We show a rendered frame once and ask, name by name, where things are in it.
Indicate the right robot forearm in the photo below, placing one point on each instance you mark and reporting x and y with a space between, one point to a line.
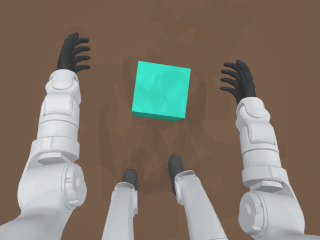
259 150

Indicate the robot left hand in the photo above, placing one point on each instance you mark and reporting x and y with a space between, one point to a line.
67 59

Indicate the right robot upper arm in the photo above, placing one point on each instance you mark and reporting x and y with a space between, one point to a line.
272 216

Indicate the robot thigh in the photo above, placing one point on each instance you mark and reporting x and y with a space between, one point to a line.
202 221
122 209

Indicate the left robot forearm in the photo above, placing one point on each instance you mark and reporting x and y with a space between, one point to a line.
57 136

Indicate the robot right hand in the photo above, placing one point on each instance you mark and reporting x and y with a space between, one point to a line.
244 85

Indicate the carton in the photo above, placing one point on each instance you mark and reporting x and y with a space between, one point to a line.
161 91

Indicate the right robot thigh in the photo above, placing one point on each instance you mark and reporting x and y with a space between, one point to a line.
202 221

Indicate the left robot thigh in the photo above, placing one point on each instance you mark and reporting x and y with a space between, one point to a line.
122 209

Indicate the left robot upper arm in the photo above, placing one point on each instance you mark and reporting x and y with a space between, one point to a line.
48 194

